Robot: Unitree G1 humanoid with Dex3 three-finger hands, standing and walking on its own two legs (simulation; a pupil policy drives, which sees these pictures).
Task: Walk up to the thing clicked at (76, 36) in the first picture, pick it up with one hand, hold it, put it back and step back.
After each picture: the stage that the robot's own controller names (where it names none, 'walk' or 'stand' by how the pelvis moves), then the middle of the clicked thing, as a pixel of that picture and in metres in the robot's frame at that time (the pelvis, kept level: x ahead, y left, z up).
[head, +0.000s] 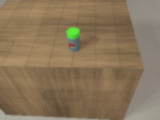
stand; (73, 40) +0.69 +0.09 -0.07
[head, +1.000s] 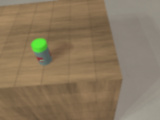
walk; (42, 52) +0.56 +0.24 -0.05
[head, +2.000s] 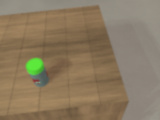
stand; (38, 73) +0.45 +0.23 -0.05
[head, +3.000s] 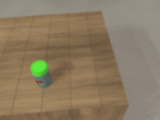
stand; (41, 74) +0.46 +0.21 -0.07
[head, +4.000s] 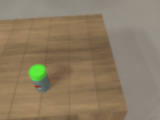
stand; (40, 79) +0.44 +0.22 -0.07
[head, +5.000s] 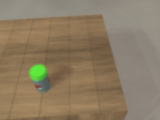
stand; (40, 79) +0.44 +0.22 -0.07
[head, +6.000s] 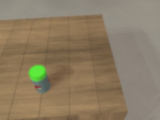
stand; (40, 79) +0.44 +0.22 -0.07
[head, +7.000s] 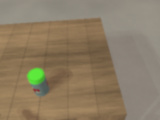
rise first; (39, 82) +0.43 +0.24 -0.07
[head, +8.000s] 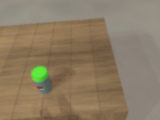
go down; (42, 80) +0.44 +0.24 -0.07
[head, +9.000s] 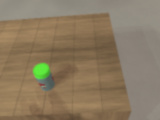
go down; (44, 77) +0.44 +0.24 -0.07
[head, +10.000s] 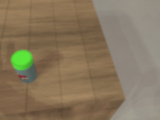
go down; (25, 67) +0.43 +0.22 -0.02
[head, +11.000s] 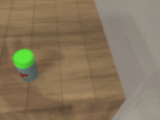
approach; (26, 66) +0.44 +0.22 -0.02
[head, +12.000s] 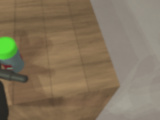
close in; (9, 56) +0.45 +0.24 +0.01
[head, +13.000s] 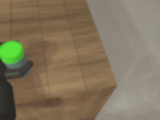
lift; (16, 60) +0.43 +0.20 +0.02
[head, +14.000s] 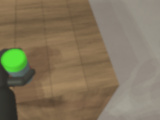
lift; (18, 68) +0.41 +0.20 +0.02
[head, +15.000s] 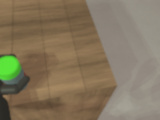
hold; (12, 75) +0.38 +0.22 +0.02
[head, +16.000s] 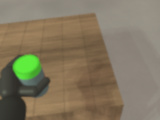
hold; (32, 77) +0.32 +0.17 +0.13
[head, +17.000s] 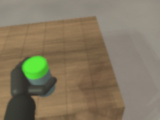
crouch; (40, 77) +0.33 +0.16 +0.11
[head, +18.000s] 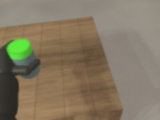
crouch; (25, 59) +0.39 +0.20 +0.13
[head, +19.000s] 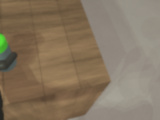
lower; (0, 53) +0.46 +0.23 +0.00
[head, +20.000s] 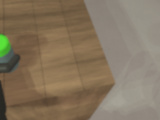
lower; (2, 54) +0.45 +0.23 +0.02
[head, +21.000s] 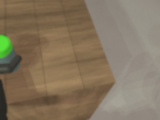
lower; (4, 55) +0.45 +0.23 +0.02
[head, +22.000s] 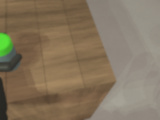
lower; (4, 53) +0.45 +0.23 +0.03
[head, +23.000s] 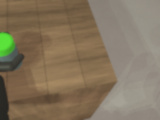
loosen; (6, 53) +0.45 +0.22 +0.03
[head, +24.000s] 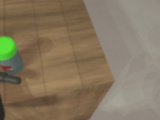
withdraw; (8, 57) +0.44 +0.21 +0.02
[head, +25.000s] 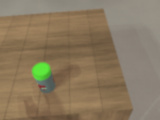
sink last; (44, 78) +0.42 +0.20 -0.02
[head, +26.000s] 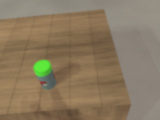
stand; (45, 75) +0.44 +0.21 -0.02
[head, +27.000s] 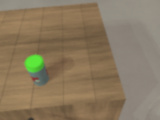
stand; (37, 70) +0.44 +0.22 -0.01
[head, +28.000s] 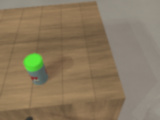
stand; (36, 70) +0.44 +0.22 -0.01
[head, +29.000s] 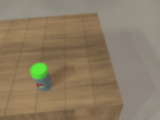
stand; (41, 77) +0.44 +0.22 -0.05
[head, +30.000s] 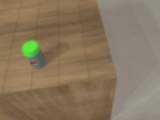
walk; (34, 55) +0.50 +0.25 -0.04
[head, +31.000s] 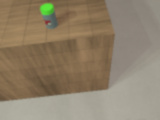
walk; (49, 16) +0.76 +0.23 -0.05
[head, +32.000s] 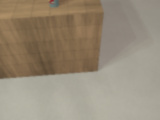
stand; out of the picture +1.06 +0.23 -0.05
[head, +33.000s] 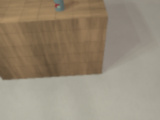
stand; (58, 1) +1.06 +0.21 -0.07
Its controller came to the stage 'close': yes
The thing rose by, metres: 0.21
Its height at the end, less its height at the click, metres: +0.00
